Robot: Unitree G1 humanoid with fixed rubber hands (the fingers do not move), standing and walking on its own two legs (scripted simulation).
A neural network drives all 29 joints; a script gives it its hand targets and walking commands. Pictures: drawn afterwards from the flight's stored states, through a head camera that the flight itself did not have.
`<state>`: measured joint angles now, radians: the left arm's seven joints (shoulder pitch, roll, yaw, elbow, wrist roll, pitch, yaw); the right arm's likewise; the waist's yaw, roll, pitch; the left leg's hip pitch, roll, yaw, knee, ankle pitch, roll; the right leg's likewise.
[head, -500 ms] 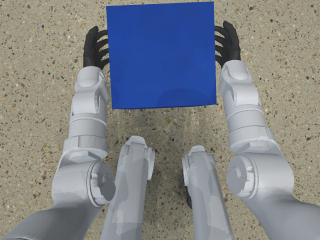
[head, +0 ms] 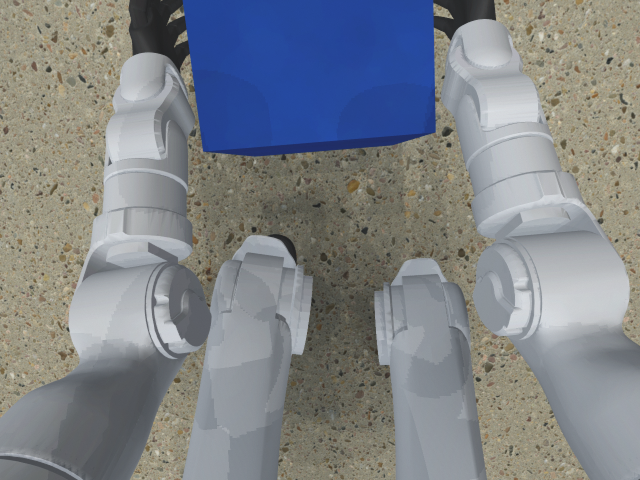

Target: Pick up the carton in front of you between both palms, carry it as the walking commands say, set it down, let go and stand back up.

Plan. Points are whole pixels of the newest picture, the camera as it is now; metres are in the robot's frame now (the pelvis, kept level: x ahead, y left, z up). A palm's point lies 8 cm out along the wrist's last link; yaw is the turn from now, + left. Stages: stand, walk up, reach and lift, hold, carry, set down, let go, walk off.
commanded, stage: set down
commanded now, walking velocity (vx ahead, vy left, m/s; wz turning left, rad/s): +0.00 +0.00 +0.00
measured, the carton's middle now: (314, 59) +0.51 +0.09 -0.24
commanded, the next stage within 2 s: none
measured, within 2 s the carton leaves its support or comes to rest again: rests again in 0.58 s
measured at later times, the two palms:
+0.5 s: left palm (171, 67) +0.48 +0.24 -0.18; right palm (464, 35) +0.54 -0.06 -0.19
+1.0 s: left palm (169, 67) +0.48 +0.24 -0.19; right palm (464, 38) +0.54 -0.06 -0.20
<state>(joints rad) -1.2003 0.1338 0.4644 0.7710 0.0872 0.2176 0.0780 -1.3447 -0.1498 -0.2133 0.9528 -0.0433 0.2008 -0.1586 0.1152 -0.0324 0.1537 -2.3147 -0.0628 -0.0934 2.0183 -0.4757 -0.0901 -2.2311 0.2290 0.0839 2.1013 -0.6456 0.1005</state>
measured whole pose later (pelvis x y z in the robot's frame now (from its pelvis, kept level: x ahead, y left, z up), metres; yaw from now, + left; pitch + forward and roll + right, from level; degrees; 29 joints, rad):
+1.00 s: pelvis +0.00 -0.01 -0.02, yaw +1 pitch +39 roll +1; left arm -1.32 0.23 0.49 1.04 0.12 0.13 -0.03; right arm -1.44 -0.20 -0.22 1.13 -0.11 0.13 -0.06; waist 0.12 -0.04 0.27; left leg -2.30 -0.02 -0.06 2.11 -0.49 -0.08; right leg -2.24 0.16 0.04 2.20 -0.64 0.05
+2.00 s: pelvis +0.01 +0.01 +0.10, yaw +2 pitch +47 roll -1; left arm -1.04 0.26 0.33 0.77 -0.10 0.15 0.05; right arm -1.17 -0.28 -0.15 0.85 0.03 0.19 -0.09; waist 0.11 -0.03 -0.04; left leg -2.06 -0.01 -0.03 1.67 -0.43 -0.02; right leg -1.99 0.07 0.04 1.74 -0.58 0.04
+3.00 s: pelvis +0.11 +0.03 +0.35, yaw +3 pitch +21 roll +0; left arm -0.02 0.20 0.09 0.49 -0.01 0.00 -0.08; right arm -0.13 -0.15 -0.13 0.57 -0.06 0.00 -0.01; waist 0.06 0.01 -0.04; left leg -0.77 -0.03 -0.04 0.66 -0.25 0.01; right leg -0.69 0.01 0.07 0.67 -0.34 0.03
